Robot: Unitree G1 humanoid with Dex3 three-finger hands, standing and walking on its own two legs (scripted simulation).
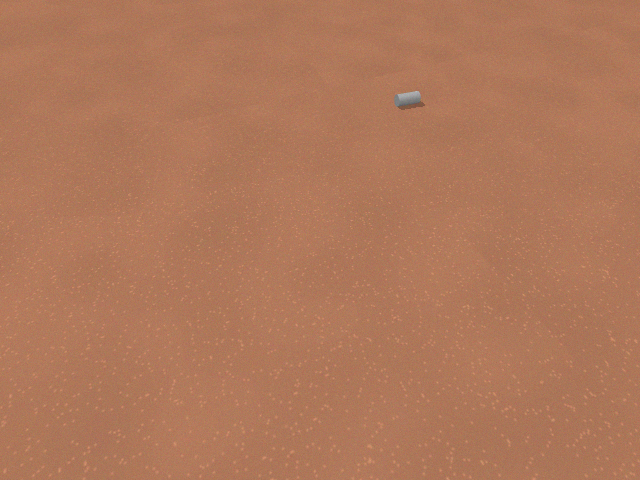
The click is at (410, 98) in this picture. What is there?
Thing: lying can
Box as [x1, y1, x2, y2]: [394, 91, 420, 106]
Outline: 419,92 414,91 396,94 394,97 394,102 396,106 418,102 420,99
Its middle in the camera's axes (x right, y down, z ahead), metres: +0.50 -0.82 +2.28
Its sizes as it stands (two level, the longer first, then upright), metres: 0.133 0.068 0.068
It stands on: the floor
